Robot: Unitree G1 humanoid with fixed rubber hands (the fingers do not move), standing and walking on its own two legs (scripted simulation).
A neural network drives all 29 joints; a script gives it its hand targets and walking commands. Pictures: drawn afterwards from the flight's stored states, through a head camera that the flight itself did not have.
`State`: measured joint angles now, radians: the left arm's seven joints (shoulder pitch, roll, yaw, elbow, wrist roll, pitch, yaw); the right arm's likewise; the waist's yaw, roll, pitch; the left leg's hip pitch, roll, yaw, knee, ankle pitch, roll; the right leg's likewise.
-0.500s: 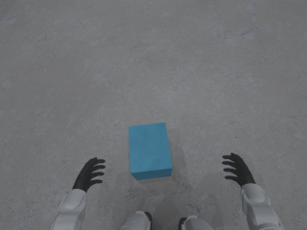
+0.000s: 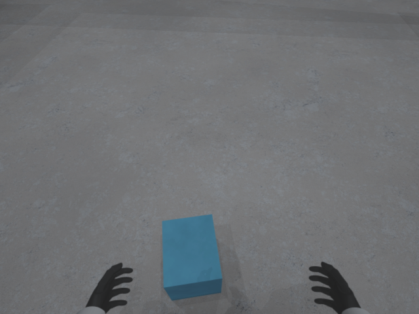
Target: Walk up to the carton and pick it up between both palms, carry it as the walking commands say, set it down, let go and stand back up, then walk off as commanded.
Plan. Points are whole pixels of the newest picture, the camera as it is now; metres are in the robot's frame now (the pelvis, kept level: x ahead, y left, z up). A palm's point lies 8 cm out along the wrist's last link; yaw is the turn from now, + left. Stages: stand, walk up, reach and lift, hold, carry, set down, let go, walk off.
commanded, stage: let go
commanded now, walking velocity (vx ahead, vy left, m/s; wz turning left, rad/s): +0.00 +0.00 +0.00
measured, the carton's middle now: (192, 257) +0.43 +0.11 -0.66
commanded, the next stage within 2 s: stand in 0.20 s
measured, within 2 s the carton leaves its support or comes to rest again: neither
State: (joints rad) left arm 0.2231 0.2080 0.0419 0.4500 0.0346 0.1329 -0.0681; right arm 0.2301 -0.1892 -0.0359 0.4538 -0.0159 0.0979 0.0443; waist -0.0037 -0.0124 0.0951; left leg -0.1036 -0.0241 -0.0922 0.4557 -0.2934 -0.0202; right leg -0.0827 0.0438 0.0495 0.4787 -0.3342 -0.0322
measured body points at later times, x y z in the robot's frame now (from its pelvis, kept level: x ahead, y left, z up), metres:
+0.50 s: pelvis +0.01 +0.04 +0.00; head -0.04 +0.06 +0.44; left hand +0.14 +0.32 -0.10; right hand +0.14 -0.26 -0.08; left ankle -0.03 +0.14 -0.74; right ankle -0.05 -0.10 -0.74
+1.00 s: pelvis -0.04 +0.04 +0.00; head -0.08 +0.05 +0.45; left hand +0.06 +0.33 -0.11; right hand +0.06 -0.25 -0.11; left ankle -0.03 +0.14 -0.74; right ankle -0.05 -0.10 -0.74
